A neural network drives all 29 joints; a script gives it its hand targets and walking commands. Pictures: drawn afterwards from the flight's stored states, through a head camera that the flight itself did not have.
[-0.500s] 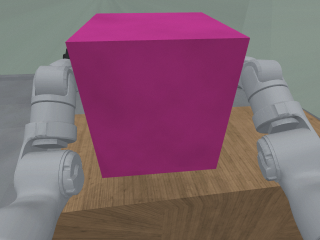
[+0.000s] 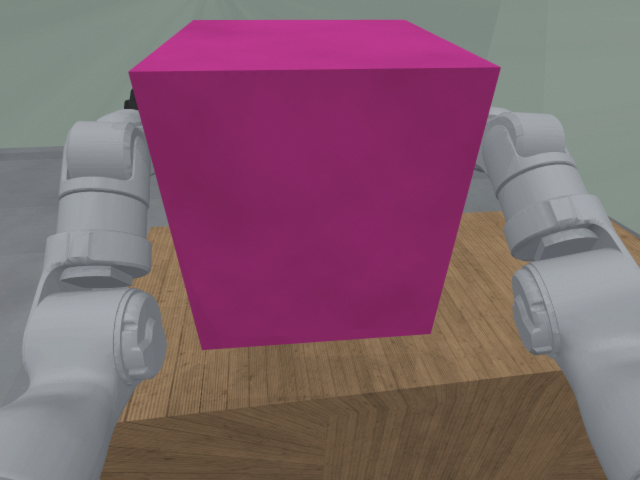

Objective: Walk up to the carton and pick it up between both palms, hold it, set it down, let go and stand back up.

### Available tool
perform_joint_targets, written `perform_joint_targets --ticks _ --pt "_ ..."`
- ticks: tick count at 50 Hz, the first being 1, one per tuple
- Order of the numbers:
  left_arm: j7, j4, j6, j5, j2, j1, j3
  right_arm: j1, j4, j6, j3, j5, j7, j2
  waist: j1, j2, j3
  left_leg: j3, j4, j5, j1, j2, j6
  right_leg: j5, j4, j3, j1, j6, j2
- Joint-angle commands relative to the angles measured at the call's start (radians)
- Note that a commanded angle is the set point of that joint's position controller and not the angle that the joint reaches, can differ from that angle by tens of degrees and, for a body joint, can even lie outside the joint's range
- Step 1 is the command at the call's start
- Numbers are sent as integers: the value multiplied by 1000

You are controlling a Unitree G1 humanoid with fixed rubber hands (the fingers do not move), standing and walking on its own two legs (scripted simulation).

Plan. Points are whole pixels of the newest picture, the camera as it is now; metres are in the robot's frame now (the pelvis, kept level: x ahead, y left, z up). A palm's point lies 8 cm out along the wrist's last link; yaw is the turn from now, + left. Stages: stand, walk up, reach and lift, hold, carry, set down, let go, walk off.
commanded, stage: hold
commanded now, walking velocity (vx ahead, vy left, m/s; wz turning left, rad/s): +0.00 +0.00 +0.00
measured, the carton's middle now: (309, 174) +0.37 -0.01 +0.28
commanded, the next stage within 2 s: none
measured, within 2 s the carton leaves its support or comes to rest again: neither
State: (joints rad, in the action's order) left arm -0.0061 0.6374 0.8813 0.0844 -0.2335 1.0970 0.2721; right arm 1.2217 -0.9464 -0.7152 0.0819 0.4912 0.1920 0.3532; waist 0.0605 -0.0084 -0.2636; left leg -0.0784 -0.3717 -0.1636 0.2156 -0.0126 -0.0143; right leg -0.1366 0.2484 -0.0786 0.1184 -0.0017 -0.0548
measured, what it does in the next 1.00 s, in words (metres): stands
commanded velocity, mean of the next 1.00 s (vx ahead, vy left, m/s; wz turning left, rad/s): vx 0.00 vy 0.00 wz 0.00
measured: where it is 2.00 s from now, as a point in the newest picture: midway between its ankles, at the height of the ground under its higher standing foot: outside the picture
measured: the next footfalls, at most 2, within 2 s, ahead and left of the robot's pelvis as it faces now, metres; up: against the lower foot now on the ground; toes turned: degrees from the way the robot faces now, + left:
none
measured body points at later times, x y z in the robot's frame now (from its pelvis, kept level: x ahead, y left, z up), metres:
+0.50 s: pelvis +0.00 +0.00 +0.00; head -0.10 +0.02 +0.44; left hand +0.39 +0.17 +0.33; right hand +0.38 -0.19 +0.34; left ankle +0.02 +0.12 -0.75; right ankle +0.00 -0.12 -0.75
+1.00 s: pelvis +0.00 +0.00 +0.00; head -0.09 +0.02 +0.44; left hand +0.39 +0.17 +0.33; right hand +0.38 -0.19 +0.34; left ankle +0.02 +0.12 -0.75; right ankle +0.00 -0.12 -0.75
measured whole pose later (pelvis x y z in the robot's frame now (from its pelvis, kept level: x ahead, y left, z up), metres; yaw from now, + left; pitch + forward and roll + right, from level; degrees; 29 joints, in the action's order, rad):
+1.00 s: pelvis +0.00 +0.00 +0.00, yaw +0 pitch +0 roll -2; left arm -0.01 0.60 0.89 0.09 -0.23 1.07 0.27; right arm 1.20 -0.92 -0.72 0.09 0.50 0.19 0.36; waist 0.06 -0.01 -0.26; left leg -0.08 -0.38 -0.17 0.21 -0.01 -0.01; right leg -0.14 0.25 -0.08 0.11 0.00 -0.06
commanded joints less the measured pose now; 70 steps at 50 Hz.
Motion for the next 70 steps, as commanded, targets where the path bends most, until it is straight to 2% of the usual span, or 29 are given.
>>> perform_joint_targets --ticks 1,25,31,34,49,53,70 --pt "166 -218 -91 -192 582 798 -243 845 362 35 66 175 -135 -610 11 -37 -312 22 12 201 -168 26 -17 177 -21 14 -36 9 -16" --pt "163 -241 -88 -194 576 787 -243 844 393 35 85 188 -131 -622 6 -21 -326 23 2 223 -179 31 -12 212 -18 12 -45 16 -16" --pt "165 -240 -85 -191 581 784 -247 833 386 33 76 182 -130 -609 15 -38 -312 23 4 221 -178 30 -19 206 -20 13 -39 13 -15" --pt "165 -237 -86 -191 578 783 -242 840 391 33 81 183 -131 -616 9 -25 -315 24 4 219 -175 30 -15 206 -19 13 -42 15 -16" --pt "161 -259 -84 -193 585 787 -251 837 399 33 85 190 -132 -614 10 -38 -325 24 2 227 -183 29 -20 211 -16 14 -42 14 -19" --pt "163 -240 -82 -191 581 788 -245 833 379 31 75 183 -134 -611 9 -36 -304 24 9 203 -175 28 -17 180 -23 14 -26 12 -16" --pt "166 -225 -89 -188 573 788 -237 843 377 34 76 183 -132 -613 6 -29 -318 25 6 215 -176 28 -15 197 -20 13 -40 13 -16"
